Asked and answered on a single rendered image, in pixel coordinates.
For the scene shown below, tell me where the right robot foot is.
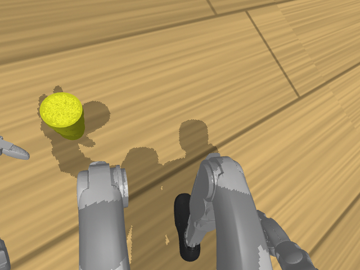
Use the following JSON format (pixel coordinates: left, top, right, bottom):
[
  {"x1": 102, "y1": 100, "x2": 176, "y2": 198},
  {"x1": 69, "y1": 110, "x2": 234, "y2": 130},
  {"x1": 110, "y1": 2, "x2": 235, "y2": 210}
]
[{"x1": 174, "y1": 193, "x2": 200, "y2": 262}]

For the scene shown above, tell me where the right robot arm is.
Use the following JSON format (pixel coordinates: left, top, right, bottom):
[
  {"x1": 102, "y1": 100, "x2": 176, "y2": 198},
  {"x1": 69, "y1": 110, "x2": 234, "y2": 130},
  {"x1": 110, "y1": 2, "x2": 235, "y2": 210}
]
[{"x1": 274, "y1": 241, "x2": 319, "y2": 270}]

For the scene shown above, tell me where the right robot hand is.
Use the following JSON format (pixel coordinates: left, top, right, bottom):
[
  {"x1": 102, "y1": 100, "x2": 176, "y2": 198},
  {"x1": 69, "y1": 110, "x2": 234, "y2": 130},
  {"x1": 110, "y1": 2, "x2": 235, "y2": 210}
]
[{"x1": 257, "y1": 210, "x2": 290, "y2": 257}]

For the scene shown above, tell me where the left robot arm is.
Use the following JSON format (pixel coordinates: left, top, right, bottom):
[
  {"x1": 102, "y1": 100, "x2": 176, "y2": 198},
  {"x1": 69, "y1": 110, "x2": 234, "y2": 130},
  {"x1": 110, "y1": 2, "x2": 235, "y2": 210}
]
[{"x1": 0, "y1": 238, "x2": 11, "y2": 270}]

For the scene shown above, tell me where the left robot hand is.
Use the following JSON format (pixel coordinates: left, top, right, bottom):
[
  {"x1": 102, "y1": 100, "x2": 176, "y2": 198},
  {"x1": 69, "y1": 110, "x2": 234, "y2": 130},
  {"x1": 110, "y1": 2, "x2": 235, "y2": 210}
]
[{"x1": 0, "y1": 136, "x2": 30, "y2": 160}]

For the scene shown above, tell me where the cup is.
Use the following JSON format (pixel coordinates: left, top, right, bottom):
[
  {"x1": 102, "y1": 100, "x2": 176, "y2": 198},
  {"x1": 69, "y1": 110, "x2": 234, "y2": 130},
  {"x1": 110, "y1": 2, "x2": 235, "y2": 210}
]
[{"x1": 39, "y1": 92, "x2": 85, "y2": 140}]

